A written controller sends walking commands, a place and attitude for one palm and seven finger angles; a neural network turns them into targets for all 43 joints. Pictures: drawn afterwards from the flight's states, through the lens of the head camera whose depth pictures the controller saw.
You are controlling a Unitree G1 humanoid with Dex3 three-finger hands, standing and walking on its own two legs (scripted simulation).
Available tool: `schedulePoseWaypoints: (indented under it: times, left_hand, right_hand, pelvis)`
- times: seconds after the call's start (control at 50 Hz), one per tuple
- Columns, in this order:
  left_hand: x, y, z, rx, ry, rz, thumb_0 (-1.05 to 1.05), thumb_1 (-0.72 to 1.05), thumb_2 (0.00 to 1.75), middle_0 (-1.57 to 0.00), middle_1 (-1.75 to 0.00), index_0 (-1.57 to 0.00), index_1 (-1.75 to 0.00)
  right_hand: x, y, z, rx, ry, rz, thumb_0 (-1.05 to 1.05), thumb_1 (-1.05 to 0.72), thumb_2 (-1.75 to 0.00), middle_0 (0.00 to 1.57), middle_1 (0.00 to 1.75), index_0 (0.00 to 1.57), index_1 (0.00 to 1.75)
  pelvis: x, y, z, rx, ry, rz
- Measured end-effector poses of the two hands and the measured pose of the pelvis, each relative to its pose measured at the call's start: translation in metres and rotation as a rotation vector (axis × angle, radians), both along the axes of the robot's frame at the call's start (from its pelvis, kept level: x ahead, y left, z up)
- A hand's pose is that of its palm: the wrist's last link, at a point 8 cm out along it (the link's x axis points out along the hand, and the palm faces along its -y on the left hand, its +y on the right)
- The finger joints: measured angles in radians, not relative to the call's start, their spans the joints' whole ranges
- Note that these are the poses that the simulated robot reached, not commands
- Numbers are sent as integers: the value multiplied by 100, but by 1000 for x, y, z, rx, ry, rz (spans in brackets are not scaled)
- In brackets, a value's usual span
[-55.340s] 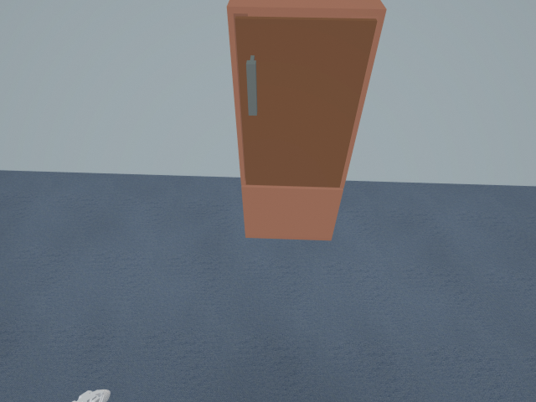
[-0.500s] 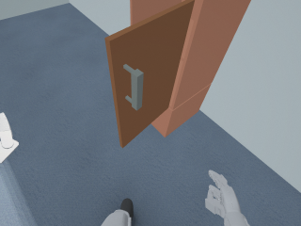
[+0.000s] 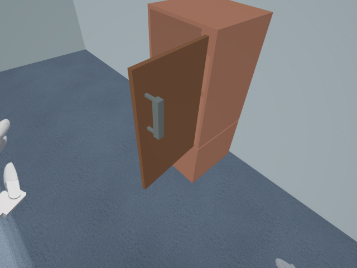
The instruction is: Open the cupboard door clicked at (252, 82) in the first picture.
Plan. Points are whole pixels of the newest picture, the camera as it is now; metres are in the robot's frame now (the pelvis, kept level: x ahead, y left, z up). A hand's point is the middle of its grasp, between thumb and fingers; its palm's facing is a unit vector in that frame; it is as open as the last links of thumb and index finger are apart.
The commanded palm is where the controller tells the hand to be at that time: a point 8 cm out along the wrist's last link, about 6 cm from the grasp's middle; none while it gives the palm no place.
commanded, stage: stop stepping back and stand still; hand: left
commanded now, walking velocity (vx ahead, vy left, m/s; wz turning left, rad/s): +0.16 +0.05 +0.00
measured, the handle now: (153, 116) +0.56 +0.12 +0.03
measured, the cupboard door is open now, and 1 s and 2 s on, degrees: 96 96 96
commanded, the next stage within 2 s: let the arm hang, fingers relaxed in 0.28 s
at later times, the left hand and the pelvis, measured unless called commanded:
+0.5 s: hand (40, 231) +0.18 +0.30 +0.02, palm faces +0.28 -0.84 -0.47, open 7.4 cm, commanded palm none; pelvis -0.01 +0.03 -0.02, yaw +6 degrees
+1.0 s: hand out of the picture -0.06 +0.22 -0.16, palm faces +0.12 -0.96 -0.25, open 7.3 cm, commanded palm none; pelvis -0.03 +0.03 +0.00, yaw +5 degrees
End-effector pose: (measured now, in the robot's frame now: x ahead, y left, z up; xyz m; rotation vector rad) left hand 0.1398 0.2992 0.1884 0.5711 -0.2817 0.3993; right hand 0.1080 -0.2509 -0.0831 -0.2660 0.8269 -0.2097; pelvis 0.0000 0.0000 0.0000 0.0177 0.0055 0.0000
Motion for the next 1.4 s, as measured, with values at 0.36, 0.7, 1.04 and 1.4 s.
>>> schedulePoseWaypoints:
  times: [0.36, 0.7, 1.04, 1.4]
  left_hand:
    - [3, 5, 7, 59, 8, -12, 2, 88, 90, -21, -30, -22, -30]
    - [-129, -52, -332, -719, 1345, 244, -3, 100, 90, -20, -30, -21, -29]
    - [-208, -32, -320, -691, 1582, 375, 0, 92, 90, -20, -30, -20, -29]
    - [-185, -41, -329, -721, 1563, 309, 1, 92, 90, -20, -30, -20, -29]
  right_hand:
    - [37, 57, -11, 140, -110, 107, 1, -90, -90, 21, 30, 20, 30]
    - [-56, 41, -58, 88, 402, 96, 1, -91, -90, 20, 30, 20, 30]
    - [-137, 71, -68, 179, 611, 14, 1, -91, -90, 20, 30, 20, 30]
    - [-155, 90, -65, 193, 643, -27, 0, -91, -90, 20, 30, 20, 30]
  pelvis:
    - [-10, 12, -10, -28, -17, 31]
    - [-24, 19, -12, -5, -14, 99]
    - [-31, 31, 4, -18, -31, 87]
    - [-28, 41, 4, -14, -30, 78]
